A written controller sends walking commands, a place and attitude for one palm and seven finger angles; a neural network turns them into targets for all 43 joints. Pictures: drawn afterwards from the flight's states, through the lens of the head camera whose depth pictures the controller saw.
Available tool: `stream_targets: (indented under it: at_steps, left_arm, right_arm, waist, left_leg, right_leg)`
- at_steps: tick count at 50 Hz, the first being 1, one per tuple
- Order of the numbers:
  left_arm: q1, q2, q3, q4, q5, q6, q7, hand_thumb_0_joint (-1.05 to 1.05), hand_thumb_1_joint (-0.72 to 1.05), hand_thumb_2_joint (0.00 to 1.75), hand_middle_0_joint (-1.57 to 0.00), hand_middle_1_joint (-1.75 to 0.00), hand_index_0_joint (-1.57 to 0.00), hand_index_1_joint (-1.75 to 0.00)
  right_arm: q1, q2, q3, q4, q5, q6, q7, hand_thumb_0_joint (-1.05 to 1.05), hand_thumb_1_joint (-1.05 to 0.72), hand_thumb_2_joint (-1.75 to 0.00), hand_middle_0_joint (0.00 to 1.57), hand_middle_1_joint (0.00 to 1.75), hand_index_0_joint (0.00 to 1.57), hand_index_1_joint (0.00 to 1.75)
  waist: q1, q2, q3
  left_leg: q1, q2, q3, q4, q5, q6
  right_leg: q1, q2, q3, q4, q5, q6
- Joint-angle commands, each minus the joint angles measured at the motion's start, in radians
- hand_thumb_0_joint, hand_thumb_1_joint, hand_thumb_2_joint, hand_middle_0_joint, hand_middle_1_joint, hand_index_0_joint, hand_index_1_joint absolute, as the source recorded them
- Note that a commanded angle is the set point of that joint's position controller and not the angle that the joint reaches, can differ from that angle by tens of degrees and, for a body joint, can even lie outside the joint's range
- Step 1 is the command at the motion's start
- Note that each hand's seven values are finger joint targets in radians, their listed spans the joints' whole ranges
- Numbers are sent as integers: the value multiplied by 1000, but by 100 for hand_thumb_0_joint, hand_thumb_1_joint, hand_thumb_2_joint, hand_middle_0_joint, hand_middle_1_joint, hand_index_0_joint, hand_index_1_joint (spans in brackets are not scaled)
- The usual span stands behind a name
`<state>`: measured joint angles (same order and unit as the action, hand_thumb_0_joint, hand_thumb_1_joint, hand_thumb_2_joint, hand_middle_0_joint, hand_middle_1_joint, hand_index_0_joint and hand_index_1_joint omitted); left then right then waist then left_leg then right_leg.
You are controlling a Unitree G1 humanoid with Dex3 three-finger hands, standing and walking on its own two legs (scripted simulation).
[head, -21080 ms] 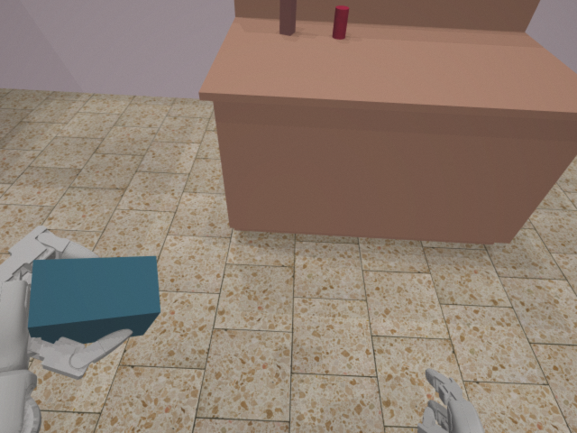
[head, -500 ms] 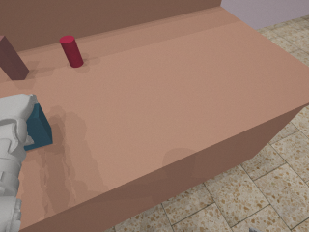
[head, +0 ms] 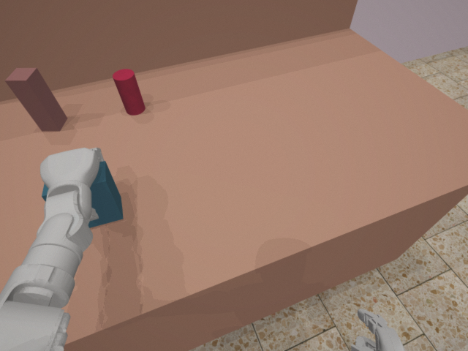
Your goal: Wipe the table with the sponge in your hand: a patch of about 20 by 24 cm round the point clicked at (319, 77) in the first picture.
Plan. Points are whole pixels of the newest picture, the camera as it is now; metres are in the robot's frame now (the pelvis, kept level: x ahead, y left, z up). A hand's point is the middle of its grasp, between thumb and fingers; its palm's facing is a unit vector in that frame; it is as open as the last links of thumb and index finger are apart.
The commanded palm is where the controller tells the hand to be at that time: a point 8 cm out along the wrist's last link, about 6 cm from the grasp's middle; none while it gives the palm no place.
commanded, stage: wipe back along the middle lane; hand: left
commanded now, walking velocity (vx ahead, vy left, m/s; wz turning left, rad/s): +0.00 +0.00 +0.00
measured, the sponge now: (89, 203) +0.36 +0.32 +0.01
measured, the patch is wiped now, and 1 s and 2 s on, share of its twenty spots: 0.35 0.50 0.85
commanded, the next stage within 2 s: slide across to the third lane in 1.76 s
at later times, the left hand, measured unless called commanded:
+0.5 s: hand (102, 197) +0.35 +0.28 +0.05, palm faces -0.04 -0.03 -1.00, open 10.3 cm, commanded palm +0.32 +0.26 +0.09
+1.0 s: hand (105, 221) +0.31 +0.26 +0.05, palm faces +0.00 -0.04 -1.00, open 10.4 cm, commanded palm +0.26 +0.23 +0.08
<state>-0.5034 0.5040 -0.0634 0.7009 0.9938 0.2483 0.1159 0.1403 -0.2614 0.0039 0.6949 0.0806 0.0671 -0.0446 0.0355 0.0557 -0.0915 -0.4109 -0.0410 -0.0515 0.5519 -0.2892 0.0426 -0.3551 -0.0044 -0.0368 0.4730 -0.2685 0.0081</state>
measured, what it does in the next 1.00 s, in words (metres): stands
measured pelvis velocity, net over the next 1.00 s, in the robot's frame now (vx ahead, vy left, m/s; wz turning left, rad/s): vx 0.00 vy -0.01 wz -0.02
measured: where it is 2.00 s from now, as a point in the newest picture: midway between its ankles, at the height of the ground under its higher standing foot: outside the picture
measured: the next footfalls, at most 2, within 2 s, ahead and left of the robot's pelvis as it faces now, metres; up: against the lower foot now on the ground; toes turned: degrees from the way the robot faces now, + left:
none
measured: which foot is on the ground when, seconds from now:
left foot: down 0.00-1.00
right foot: down 0.00-1.00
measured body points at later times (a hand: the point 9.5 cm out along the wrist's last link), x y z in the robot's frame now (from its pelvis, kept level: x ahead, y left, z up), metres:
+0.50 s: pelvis +0.01 -0.01 +0.00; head +0.03 -0.03 +0.45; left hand +0.35 +0.27 +0.11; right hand +0.16 -0.26 -0.12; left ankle -0.02 +0.09 -0.73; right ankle -0.03 -0.13 -0.73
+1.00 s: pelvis +0.00 -0.01 +0.00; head +0.00 -0.04 +0.45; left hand +0.30 +0.25 +0.10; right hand +0.20 -0.25 -0.10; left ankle -0.02 +0.09 -0.73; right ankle -0.03 -0.13 -0.73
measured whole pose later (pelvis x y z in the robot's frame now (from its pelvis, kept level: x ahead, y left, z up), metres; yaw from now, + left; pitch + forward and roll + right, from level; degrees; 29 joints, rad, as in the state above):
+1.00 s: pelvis +0.00 -0.01 +0.00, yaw -1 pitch +5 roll -1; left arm -0.15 0.38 -0.15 0.27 0.98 0.45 0.17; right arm 0.09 -0.27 0.01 0.66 0.09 0.10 -0.02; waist 0.07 0.08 -0.11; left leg -0.32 -0.03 -0.03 0.54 -0.30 0.02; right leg -0.29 0.01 -0.02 0.50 -0.29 -0.01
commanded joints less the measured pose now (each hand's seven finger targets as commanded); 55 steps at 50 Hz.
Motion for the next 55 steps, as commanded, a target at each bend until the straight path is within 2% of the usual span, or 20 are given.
stream_targets:
  at_steps: [1,5,6,8,11,14,16,17,21,22,30,31,32,36,45,46,50,51,52,55]
  left_arm:
    - [-392,171,34,-182,14,-5,23,0,10,130,-120,-160,-120,-160]
    - [-390,148,16,-176,13,13,26,0,10,130,-120,-160,-120,-160]
    - [-371,195,64,-172,12,15,30,0,10,130,-120,-160,-120,-160]
    - [-295,147,35,-180,17,29,28,0,10,130,-120,-160,-120,-160]
    - [-169,160,74,-227,1,52,31,0,10,130,-120,-160,-120,-160]
    - [-134,117,34,-250,2,83,29,0,10,130,-120,-160,-120,-160]
    - [-86,151,81,-291,-12,96,35,0,10,130,-120,-160,-120,-160]
    - [-61,103,39,-298,-19,107,31,0,10,130,-120,-160,-120,-160]
    - [-23,123,60,-296,-29,137,24,0,10,130,-120,-160,-120,-160]
    - [-35,85,14,-310,-25,142,20,0,10,130,-120,-160,-120,-160]
    - [44,24,-26,-301,-23,155,3,0,10,130,-120,-160,-120,-160]
    - [35,69,15,-309,-26,151,6,0,10,130,-120,-160,-120,-160]
    - [51,31,-18,-326,-26,151,4,0,10,130,-120,-160,-120,-160]
    - [72,74,23,-358,-31,157,6,0,10,130,-120,-160,-120,-160]
    - [238,-62,-69,-478,-36,188,18,0,10,130,-120,-160,-120,-160]
    - [232,-27,-36,-494,-40,193,24,0,10,130,-120,-160,-120,-160]
    - [270,-90,-95,-537,-43,225,22,0,10,130,-120,-160,-120,-160]
    - [289,-24,-32,-539,-46,229,29,0,10,130,-120,-160,-120,-160]
    - [307,-94,-93,-564,-48,235,24,0,10,130,-120,-160,-120,-160]
    - [320,-75,-77,-574,-51,245,23,0,10,130,-120,-160,-120,-160]
  right_arm:
    - [-20,-143,-55,-101,-2,-24,-15,0,-90,-90,20,30,20,30]
    - [-22,-141,-56,-99,-4,-14,-13,0,-90,-90,20,30,20,30]
    - [-27,-148,-54,-97,-5,-14,-15,0,-90,-90,20,30,20,30]
    - [-32,-141,-53,-108,-6,-11,-7,0,-90,-90,20,30,20,30]
    - [-58,-146,-53,-125,-7,-5,5,0,-90,-90,20,30,20,30]
    - [-75,-144,-48,-132,-3,0,9,0,-90,-90,20,30,20,30]
    - [-90,-148,-52,-136,-2,-3,11,0,-90,-90,20,30,20,30]
    - [-86,-145,-51,-144,-3,-4,9,0,-90,-90,20,30,20,30]
    - [-113,-150,-43,-138,5,-3,6,0,-90,-90,20,30,20,30]
    - [-111,-148,-42,-142,4,-2,5,0,-90,-90,20,30,20,30]
    - [-140,-136,-36,-153,9,-3,1,0,-90,-90,20,30,20,30]
    - [-141,-144,-37,-149,9,-3,0,0,-90,-90,20,30,20,30]
    - [-136,-138,-38,-162,6,-5,0,0,-90,-90,20,30,20,30]
    - [-163,-141,-32,-164,7,-3,-1,0,-90,-90,20,30,20,30]
    - [-201,-120,-31,-196,7,-12,22,0,-90,-90,20,30,20,30]
    - [-206,-125,-33,-189,6,-11,21,0,-90,-90,20,30,20,30]
    - [-225,-114,-28,-202,8,-13,23,0,-90,-90,20,30,20,30]
    - [-231,-122,-30,-196,6,-11,22,0,-90,-90,20,30,20,30]
    - [-234,-112,-26,-209,7,-12,24,0,-90,-90,20,30,20,30]
    - [-245,-111,-22,-205,8,-13,25,0,-90,-90,20,30,20,30]
  waist:
    - [-39,10,-301]
    - [-42,-10,-312]
    - [-30,-12,-317]
    - [-21,-20,-321]
    - [8,-8,-326]
    - [-3,-47,-277]
    - [16,-45,-286]
    - [10,-53,-285]
    - [12,-77,-228]
    - [3,-59,-222]
    - [4,-99,-164]
    - [10,-85,-174]
    - [11,-83,-194]
    - [18,-76,-184]
    - [26,-90,-168]
    - [31,-77,-172]
    - [29,-110,-167]
    - [40,-103,-159]
    - [37,-82,-167]
    - [39,-116,-147]
  left_leg:
    - [250,33,-23,-35,444,-22]
    - [247,30,-12,-28,437,-19]
    - [236,29,-14,-33,440,-19]
    - [233,27,-9,-28,475,-19]
    - [225,27,-9,-32,521,-22]
    - [198,24,-2,-43,465,-15]
    - [204,24,-5,-48,461,-12]
    - [203,20,-1,-45,458,-8]
    - [171,17,7,-66,378,-7]
    - [176,13,10,-65,365,-4]
    - [163,11,13,-70,294,-5]
    - [165,13,9,-73,288,-6]
    - [170,8,14,-66,300,-2]
    - [165,8,12,-67,297,-5]
    - [180,17,2,-58,331,-12]
    - [185,19,-1,-60,325,-12]
    - [184,16,2,-57,313,-11]
    - [180,19,-5,-60,304,-13]
    - [186,14,3,-57,314,-10]
    - [177,17,-2,-62,290,-13]
  right_leg:
    - [52,32,-10,-19,313,-77]
    - [70,30,-11,-19,345,-72]
    - [92,29,-6,-17,350,-76]
    - [109,27,-12,-11,388,-73]
    - [151,25,-3,-6,427,-74]
    - [148,25,-9,-11,415,-66]
    - [169,25,-2,-12,408,-70]
    - [179,26,-10,-13,418,-66]
    - [179,23,4,-22,393,-66]
    - [172,25,-4,-25,380,-65]
    - [135,27,4,-36,321,-63]
    - [139,28,13,-34,313,-69]
    - [156,28,3,-29,330,-66]
    - [160,26,23,-29,345,-69]
    - [140,33,6,-10,342,-67]
    - [141,35,15,-8,334,-72]
    - [146,33,10,-5,337,-66]
    - [149,36,24,-4,326,-72]
    - [159,34,6,0,333,-69]
    - [150,34,14,-1,320,-67]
